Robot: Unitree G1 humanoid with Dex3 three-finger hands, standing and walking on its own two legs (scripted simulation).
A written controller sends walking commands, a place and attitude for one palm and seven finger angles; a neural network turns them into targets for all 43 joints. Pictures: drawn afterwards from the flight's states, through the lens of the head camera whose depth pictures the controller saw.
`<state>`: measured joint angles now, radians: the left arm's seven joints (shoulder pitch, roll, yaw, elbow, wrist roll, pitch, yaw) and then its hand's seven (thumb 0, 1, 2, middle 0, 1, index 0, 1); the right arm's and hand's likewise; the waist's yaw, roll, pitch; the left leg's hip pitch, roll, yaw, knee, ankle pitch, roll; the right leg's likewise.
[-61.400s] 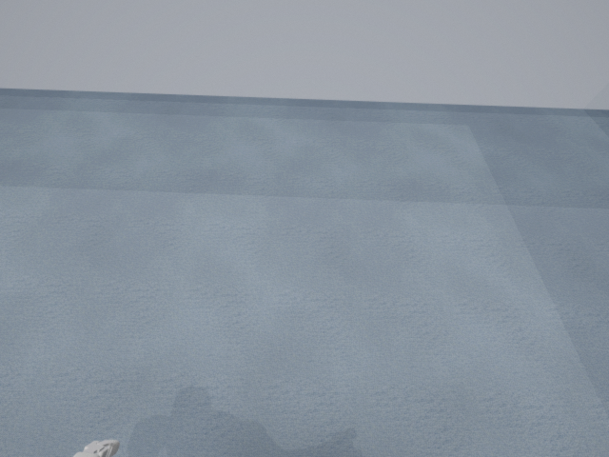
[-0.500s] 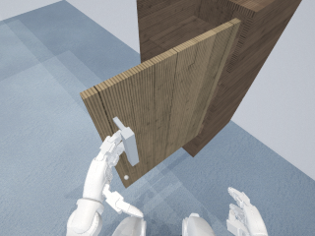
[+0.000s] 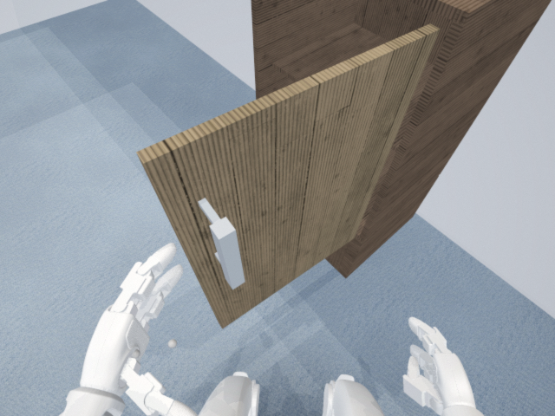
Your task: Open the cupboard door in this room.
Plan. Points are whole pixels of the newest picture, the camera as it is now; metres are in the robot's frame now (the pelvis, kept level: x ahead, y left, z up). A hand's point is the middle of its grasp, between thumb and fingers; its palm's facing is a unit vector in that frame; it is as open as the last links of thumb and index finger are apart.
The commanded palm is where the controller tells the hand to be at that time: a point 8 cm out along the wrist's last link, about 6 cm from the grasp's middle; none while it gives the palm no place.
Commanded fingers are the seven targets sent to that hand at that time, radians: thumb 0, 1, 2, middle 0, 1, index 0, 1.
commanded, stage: slide the hand sideways off the handle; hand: left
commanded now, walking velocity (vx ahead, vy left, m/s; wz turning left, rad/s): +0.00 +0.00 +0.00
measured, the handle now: (221, 246) +0.33 +0.11 +0.06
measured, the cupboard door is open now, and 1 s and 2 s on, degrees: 84 84 84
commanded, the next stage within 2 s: draw the hand back to the body in 0.14 s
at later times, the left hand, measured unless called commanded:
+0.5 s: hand (132, 339) +0.19 +0.17 +0.10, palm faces -0.06 -0.99 -0.08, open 16.3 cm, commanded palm +0.17 +0.23 +0.11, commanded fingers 0.00 -0.50 0.30 -0.15 -0.30 -0.15 -0.30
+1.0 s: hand (42, 303) +0.20 +0.24 +0.17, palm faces +0.27 -0.88 -0.39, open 14.3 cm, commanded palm +0.17 +0.28 +0.20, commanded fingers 0.00 0.17 0.58 -0.17 -0.30 -0.17 -0.30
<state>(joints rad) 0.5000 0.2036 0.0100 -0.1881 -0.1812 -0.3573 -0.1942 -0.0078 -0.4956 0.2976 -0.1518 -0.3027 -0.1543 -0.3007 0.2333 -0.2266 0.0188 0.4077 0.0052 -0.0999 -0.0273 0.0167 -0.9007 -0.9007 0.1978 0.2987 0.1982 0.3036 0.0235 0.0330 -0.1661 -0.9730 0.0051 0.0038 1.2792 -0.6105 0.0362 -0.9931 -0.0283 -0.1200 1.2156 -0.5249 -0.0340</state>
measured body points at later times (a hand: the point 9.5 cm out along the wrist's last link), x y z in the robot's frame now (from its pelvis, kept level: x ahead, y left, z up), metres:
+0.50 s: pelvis +0.00 +0.00 +0.02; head +0.05 +0.00 +0.47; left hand +0.19 +0.23 +0.11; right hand +0.18 -0.23 -0.05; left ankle +0.00 +0.09 -0.63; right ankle +0.04 -0.11 -0.63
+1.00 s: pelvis +0.03 +0.01 +0.08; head +0.03 +0.00 +0.53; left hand +0.19 +0.28 +0.19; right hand +0.21 -0.20 +0.01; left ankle +0.00 +0.09 -0.63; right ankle +0.04 -0.11 -0.63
